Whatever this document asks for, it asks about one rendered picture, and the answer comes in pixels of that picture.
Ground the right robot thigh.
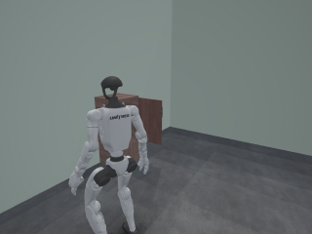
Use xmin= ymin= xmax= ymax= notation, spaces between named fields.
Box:
xmin=117 ymin=156 xmax=137 ymax=201

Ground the cupboard door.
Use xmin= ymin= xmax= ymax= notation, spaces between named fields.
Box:
xmin=137 ymin=97 xmax=163 ymax=145

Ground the humanoid robot torso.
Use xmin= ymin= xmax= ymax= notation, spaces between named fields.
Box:
xmin=98 ymin=102 xmax=132 ymax=178

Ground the right robot upper arm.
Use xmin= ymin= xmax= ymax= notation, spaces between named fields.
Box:
xmin=126 ymin=105 xmax=147 ymax=139

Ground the left robot hand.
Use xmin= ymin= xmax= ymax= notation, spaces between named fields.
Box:
xmin=68 ymin=173 xmax=84 ymax=196

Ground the robot right forearm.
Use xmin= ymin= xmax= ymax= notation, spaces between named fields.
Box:
xmin=137 ymin=136 xmax=147 ymax=159

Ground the robot left forearm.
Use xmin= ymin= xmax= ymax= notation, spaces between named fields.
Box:
xmin=73 ymin=141 xmax=94 ymax=177

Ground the left robot upper arm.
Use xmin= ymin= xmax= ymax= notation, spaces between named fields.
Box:
xmin=86 ymin=108 xmax=103 ymax=152

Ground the right robot hand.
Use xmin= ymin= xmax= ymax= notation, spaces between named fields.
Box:
xmin=137 ymin=157 xmax=149 ymax=174

